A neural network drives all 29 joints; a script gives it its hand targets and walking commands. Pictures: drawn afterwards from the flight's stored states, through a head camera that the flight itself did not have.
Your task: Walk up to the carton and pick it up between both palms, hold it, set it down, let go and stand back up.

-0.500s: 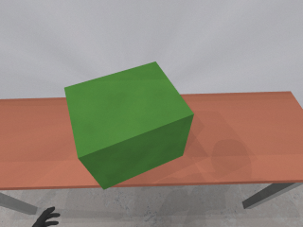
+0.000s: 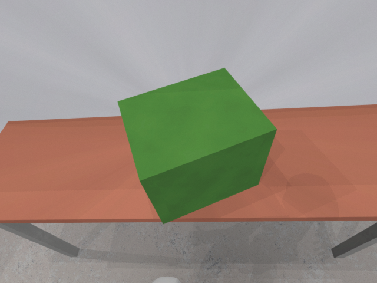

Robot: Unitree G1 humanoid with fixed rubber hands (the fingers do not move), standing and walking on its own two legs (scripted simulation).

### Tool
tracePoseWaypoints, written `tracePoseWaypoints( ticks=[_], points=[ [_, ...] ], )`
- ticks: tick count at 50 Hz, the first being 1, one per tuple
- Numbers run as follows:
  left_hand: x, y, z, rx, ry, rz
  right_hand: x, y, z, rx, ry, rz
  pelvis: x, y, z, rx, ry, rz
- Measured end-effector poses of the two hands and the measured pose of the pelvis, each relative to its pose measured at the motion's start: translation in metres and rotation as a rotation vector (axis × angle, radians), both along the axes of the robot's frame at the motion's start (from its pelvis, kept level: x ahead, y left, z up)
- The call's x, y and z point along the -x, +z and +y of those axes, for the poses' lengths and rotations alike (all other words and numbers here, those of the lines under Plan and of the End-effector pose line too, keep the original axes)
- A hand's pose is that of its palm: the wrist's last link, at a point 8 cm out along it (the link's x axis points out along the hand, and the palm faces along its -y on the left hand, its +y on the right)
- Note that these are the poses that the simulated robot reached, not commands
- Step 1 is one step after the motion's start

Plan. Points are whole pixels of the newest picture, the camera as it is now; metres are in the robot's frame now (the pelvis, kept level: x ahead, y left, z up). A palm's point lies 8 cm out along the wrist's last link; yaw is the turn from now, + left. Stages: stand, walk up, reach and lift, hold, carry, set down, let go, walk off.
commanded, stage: walk up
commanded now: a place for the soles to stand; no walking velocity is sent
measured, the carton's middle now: (193, 146) +0.42 +0.00 +0.00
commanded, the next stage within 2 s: none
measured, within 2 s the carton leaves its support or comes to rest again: neither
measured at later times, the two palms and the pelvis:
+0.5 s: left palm out of the picture +0.03 +0.41 -0.13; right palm out of the picture +0.04 -0.22 -0.07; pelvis +0.00 +0.10 +0.01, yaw +1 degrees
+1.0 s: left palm out of the picture +0.06 +0.30 -0.09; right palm out of the picture +0.07 -0.33 -0.13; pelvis +0.02 -0.02 +0.00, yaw +0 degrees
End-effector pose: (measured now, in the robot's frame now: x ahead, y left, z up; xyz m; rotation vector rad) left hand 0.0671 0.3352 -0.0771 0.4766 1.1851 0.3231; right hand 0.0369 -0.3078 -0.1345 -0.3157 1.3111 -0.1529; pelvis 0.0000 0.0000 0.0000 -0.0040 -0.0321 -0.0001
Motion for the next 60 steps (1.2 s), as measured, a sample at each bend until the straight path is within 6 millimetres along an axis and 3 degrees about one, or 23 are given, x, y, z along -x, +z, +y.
tracePoseWaypoints(
  ticks=[6, 12, 20, 26, 36, 47, 55, 60],
  points=[
    [0.004, -0.033, 0.044, 0.063, -0.001, -0.013, 0.009, 0.003, 0.046, 0.049, 0.02, 0.003, 0.01, -0.014, 0.05, 0.039, 0.014, -0.033],
    [0.002, -0.047, 0.057, 0.152, -0.004, -0.01, 0.011, 0.043, 0.065, 0.126, 0.018, -0.006, 0.013, 0.0, 0.077, 0.061, 0.015, -0.008],
    [0.036, -0.057, 0.076, 0.193, 0.027, 0.126, 0.001, 0.06, 0.084, 0.167, 0.032, -0.013, 0.005, 0.007, 0.098, 0.081, 0.014, 0.032],
    [0.034, -0.056, 0.076, 0.195, 0.033, 0.117, -0.007, 0.061, 0.086, 0.173, 0.023, -0.054, 0.001, 0.007, 0.098, 0.081, 0.015, 0.008],
    [0.023, -0.048, 0.049, 0.18, 0.029, 0.059, -0.015, 0.053, 0.06, 0.144, 0.019, -0.113, 0.0, 0.005, 0.069, 0.042, 0.015, -0.014],
    [0.019, -0.028, -0.017, 0.095, 0.023, 0.069, -0.031, 0.012, -0.004, 0.047, 0.002, -0.104, -0.017, -0.005, -0.006, -0.045, 0.006, -0.008],
    [-0.015, 0.006, -0.054, 0.037, -0.001, 0.016, -0.037, 0.003, -0.037, -0.013, -0.014, -0.052, -0.029, 0.007, -0.046, -0.087, 0.006, 0.018],
    [-0.028, 0.012, -0.067, 0.013, -0.015, 0.012, -0.03, -0.001, -0.05, -0.023, -0.036, 0.006, -0.036, 0.009, -0.06, -0.083, -0.003, 0.033]
  ],
)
